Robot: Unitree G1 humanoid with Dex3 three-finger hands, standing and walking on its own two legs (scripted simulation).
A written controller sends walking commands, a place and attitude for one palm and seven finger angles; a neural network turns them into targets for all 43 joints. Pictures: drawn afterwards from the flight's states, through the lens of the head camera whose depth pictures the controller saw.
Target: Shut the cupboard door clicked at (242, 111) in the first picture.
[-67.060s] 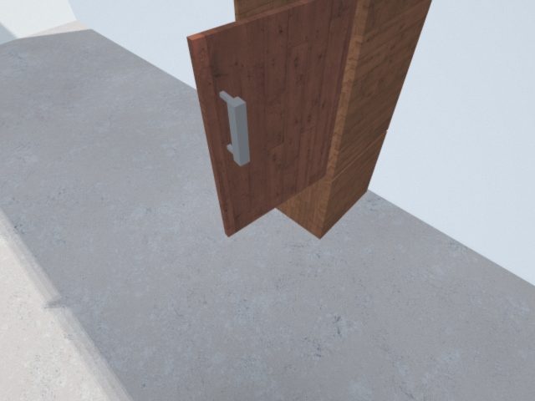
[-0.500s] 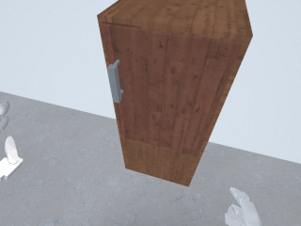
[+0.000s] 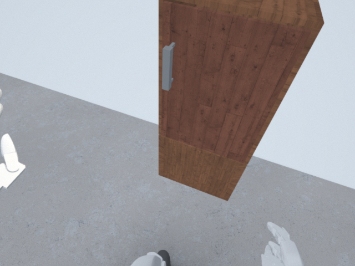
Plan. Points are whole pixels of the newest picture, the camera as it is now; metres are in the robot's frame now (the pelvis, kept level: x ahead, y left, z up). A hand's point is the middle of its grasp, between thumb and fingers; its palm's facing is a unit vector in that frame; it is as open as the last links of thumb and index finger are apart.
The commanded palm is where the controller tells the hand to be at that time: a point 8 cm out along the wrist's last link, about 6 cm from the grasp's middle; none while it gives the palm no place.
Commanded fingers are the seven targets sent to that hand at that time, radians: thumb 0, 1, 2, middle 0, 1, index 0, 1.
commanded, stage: step back with the hand held close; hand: left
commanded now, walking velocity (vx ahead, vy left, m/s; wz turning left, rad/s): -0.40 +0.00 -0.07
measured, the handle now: (169, 66) +0.72 +0.07 +0.08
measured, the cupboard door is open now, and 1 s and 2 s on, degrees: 0 0 0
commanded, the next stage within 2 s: stop stepping back and stand still in 0.02 s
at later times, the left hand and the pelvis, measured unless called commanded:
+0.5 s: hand out of the picture +0.10 +0.32 +0.20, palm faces +0.37 -0.88 -0.30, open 7.4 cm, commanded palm +0.02 +0.37 +0.20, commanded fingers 0.00 0.90 0.90 -0.20 -0.30 -0.20 -0.30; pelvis -0.15 +0.08 +0.02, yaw -5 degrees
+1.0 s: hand out of the picture +0.05 +0.34 +0.19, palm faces +0.34 -0.90 -0.28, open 7.4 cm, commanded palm -0.01 +0.40 +0.20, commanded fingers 0.00 0.90 0.90 -0.20 -0.30 -0.20 -0.30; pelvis -0.18 +0.12 +0.01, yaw -6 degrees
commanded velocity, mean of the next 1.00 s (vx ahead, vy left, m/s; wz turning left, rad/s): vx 0.15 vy -0.08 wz -0.01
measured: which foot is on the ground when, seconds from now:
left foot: down 0.00-0.14, up 0.16-0.30, down 0.32-0.68, up 0.70-0.98, down 1.00-1.00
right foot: up 0.00-0.12, down 0.14-0.34, up 0.36-0.68, down 0.70-1.00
